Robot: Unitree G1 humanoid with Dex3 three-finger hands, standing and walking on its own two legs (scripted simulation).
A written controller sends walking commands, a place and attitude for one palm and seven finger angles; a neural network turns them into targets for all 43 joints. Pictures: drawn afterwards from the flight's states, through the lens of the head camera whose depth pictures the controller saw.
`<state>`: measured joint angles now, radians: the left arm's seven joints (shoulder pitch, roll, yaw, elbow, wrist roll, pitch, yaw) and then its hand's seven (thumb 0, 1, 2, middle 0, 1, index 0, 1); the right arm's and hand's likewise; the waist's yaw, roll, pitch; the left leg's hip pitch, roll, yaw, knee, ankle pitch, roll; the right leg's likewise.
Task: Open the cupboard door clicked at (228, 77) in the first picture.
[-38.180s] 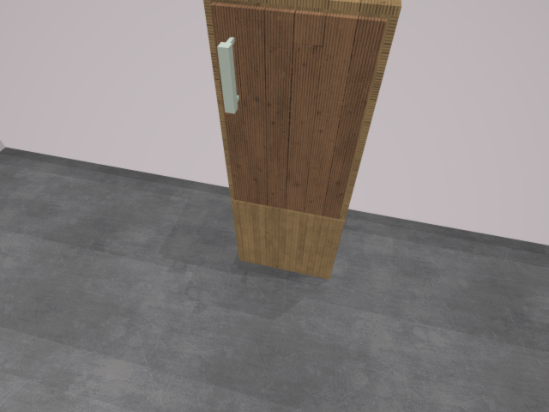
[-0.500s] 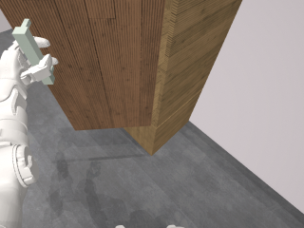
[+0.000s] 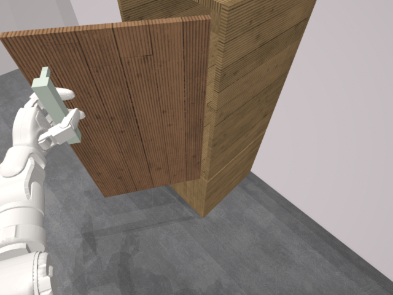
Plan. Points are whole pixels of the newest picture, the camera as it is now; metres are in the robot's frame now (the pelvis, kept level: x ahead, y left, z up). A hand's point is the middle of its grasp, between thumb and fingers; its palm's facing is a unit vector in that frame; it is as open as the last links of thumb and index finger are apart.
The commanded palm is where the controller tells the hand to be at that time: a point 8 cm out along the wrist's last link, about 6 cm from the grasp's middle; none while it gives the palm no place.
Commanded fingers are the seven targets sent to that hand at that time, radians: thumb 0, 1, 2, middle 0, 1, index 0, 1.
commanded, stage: pull the door open along its arc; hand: left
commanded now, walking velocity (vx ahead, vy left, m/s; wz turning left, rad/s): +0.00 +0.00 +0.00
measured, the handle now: (61, 107) +0.46 +0.27 +0.13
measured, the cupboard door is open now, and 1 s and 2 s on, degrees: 59 100 100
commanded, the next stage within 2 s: open thumb and fingers to let go in 0.92 s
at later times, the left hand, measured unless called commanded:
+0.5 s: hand (103, 172) +0.31 +0.15 +0.13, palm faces +0.53 -0.85 -0.01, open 6.3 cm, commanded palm +0.26 +0.19 +0.13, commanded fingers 0.00 0.90 0.90 -0.40 -1.35 -0.40 -1.35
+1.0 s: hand (143, 204) +0.25 +0.08 +0.13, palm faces +0.46 -0.89 +0.03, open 6.7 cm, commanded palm +0.20 +0.12 +0.13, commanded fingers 0.00 0.90 0.90 -0.40 -1.35 -0.40 -1.35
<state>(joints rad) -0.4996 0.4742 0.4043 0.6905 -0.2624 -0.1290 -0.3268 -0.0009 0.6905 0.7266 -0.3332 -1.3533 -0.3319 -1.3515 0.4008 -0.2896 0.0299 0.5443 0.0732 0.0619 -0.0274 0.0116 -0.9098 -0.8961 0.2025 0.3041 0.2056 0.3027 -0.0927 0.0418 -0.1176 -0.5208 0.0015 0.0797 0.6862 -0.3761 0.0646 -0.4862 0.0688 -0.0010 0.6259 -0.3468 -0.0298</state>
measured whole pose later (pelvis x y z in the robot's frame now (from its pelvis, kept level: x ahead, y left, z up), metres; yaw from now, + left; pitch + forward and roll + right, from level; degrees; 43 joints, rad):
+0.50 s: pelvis -0.01 -0.02 +0.01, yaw +5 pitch +2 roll +0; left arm -0.13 -0.01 0.03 -0.01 -0.03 0.20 0.46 0.01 0.69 0.78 -0.28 -1.28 -0.29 -1.31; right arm 0.11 -0.18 0.06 0.59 -0.01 0.09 -0.03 0.01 -0.91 -0.90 0.20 0.30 0.21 0.30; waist 0.03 0.04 -0.07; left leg -0.31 -0.03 0.00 0.61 -0.33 0.03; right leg -0.26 0.04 -0.08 0.58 -0.35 -0.06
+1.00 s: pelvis -0.02 -0.04 +0.01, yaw +4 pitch -1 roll +0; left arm 0.17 -0.07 -0.14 -0.22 -0.02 0.12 0.49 0.02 0.66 0.72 -0.26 -1.30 -0.27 -1.30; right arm 0.19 -0.23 0.02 0.61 -0.02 0.07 -0.02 0.02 -0.91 -0.90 0.20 0.30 0.20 0.30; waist -0.01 0.06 -0.04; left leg -0.24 -0.01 0.01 0.57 -0.31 0.01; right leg -0.20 0.06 -0.08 0.55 -0.33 -0.08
